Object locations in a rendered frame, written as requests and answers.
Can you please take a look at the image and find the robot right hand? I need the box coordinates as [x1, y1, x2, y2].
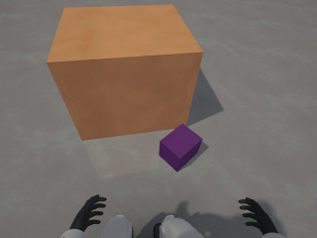
[238, 197, 278, 235]

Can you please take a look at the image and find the right robot thigh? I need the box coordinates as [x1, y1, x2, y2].
[158, 218, 204, 238]

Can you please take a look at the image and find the carton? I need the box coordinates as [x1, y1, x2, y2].
[158, 124, 203, 172]

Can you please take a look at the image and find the robot left hand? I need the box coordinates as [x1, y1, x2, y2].
[69, 194, 107, 232]

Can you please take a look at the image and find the left robot thigh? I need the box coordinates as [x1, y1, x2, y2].
[98, 217, 132, 238]

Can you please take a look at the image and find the pedestal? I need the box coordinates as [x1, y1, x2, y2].
[47, 4, 203, 141]

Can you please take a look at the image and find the robot thigh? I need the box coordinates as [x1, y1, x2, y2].
[158, 218, 204, 238]
[98, 217, 132, 238]

